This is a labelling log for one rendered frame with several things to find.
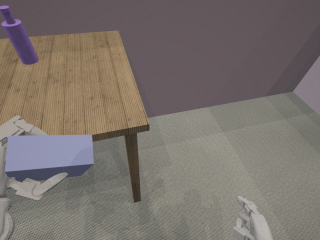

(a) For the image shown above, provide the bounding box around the left robot forearm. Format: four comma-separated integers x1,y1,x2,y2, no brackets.
0,197,15,240

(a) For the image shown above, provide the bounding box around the right robot hand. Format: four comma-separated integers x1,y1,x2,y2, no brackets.
233,196,273,240

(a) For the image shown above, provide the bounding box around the table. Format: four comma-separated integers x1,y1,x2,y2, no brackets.
0,30,150,203

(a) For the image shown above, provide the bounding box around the sponge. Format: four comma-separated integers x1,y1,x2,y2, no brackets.
5,134,94,182

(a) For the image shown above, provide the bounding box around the left robot hand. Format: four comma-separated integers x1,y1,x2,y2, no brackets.
0,115,68,201

